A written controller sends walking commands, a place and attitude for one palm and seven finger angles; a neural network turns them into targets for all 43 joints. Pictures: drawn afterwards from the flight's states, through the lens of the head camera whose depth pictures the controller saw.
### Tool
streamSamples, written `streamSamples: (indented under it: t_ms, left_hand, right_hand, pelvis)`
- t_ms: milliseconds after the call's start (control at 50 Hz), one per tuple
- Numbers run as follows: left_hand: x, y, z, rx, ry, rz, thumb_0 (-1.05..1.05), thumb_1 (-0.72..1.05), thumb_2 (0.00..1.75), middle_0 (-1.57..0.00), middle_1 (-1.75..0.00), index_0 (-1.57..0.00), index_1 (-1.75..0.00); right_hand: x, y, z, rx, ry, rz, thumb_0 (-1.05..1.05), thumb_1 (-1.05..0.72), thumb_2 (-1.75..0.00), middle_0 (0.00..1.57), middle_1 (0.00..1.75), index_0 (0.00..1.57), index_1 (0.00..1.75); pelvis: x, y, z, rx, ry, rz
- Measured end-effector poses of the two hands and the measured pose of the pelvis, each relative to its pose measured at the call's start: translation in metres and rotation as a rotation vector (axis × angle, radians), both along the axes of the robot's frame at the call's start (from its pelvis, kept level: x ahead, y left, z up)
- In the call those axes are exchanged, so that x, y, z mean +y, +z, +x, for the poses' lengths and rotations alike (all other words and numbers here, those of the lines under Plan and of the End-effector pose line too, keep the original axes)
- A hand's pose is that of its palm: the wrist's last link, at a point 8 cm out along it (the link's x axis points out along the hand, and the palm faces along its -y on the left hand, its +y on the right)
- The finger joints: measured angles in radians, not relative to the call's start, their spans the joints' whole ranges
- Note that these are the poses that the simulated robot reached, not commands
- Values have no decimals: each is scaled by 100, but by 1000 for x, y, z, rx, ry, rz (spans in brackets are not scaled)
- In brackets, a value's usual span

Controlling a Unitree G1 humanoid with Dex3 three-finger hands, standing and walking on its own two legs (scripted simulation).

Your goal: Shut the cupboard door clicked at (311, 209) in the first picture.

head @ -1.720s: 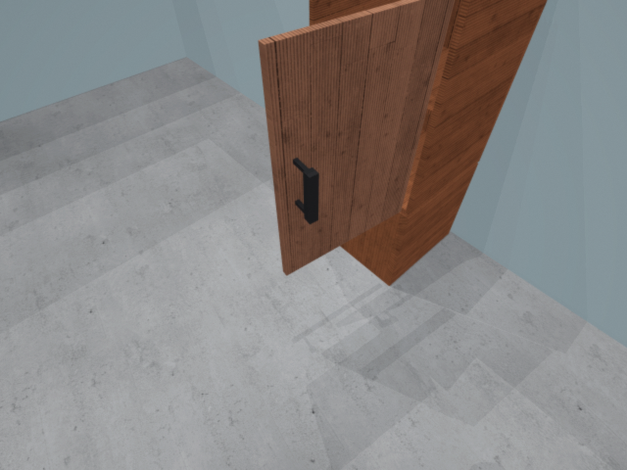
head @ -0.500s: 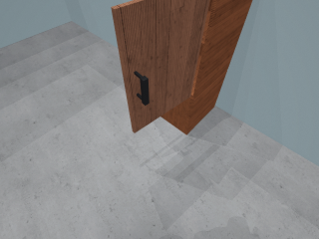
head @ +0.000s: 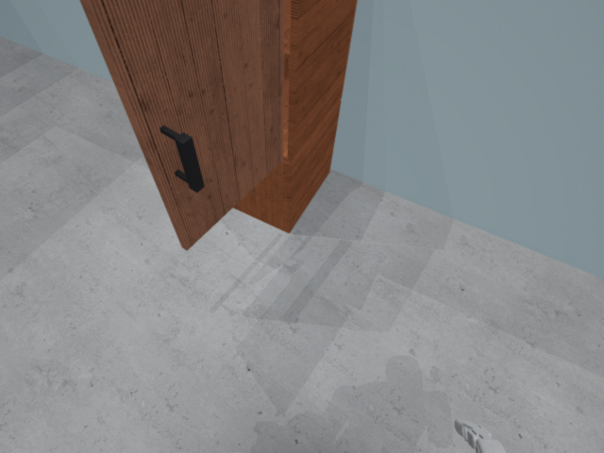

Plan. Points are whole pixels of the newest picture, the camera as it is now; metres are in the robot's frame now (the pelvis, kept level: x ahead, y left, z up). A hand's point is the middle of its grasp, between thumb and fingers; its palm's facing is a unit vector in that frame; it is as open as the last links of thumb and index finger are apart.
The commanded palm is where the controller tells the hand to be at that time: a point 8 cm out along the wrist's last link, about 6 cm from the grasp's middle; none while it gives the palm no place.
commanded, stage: walk to a spot facing it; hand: left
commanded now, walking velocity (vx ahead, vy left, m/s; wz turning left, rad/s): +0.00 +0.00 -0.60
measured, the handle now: (182, 159) +0.59 +0.28 -0.04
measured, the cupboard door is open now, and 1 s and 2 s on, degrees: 82 82 82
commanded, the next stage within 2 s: none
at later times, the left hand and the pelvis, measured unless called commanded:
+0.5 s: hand (199, 439) +0.15 +0.16 -0.16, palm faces -0.33 -0.90 -0.28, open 7.4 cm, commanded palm none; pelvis -0.02 -0.01 +0.00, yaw -19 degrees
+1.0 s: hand (293, 382) +0.24 +0.03 -0.15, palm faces -0.60 -0.76 -0.24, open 7.4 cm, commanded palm none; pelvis +0.01 -0.06 -0.01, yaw -36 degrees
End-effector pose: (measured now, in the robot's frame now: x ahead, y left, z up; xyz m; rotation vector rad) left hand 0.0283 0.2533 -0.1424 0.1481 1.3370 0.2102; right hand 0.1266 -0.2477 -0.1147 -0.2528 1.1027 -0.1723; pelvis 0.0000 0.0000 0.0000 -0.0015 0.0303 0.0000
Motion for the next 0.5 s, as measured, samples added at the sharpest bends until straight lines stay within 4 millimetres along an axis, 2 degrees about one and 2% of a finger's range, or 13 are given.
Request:
streamSamples:
  t_ms: [60,160,280,340,400,500]
  left_hand:
    - [14,-4,21,-33,-39,-5,1,90,90,-20,-30,-21,-30]
    - [21,11,60,-111,-105,3,1,91,90,-20,-30,-20,-30]
    - [1,23,105,-155,-252,21,1,91,90,-20,-30,-20,-30]
    - [-15,19,125,-196,-331,47,1,91,90,-20,-30,-20,-30]
    - [-30,18,129,-190,-381,59,1,91,90,-20,-30,-20,-30]
    - [-45,15,126,-140,-449,32,1,91,90,-20,-30,-21,-30]
  right_hand:
    - [4,2,-16,1,-3,-26,0,-90,-90,21,30,20,30]
    - [4,6,-59,80,-43,-27,0,-90,-90,21,30,21,30]
    - [-12,-6,-114,132,-178,9,0,-90,-90,21,30,21,30]
    - [-28,-24,-141,152,-252,28,0,-90,-90,21,30,21,30]
    - [-40,-30,-161,181,-321,19,0,-90,-90,21,30,21,30]
    - [-41,-15,-174,152,-393,6,1,-90,-90,20,30,20,30]
  pelvis:
    - [7,-2,-5,-13,-22,-13]
    - [8,7,-7,-22,-72,-35]
    - [-1,5,-8,-31,-166,-41]
    - [-13,-10,-8,-29,-210,-8]
    - [-13,-12,-14,-37,-254,-18]
    - [-9,-4,-19,-37,-323,1]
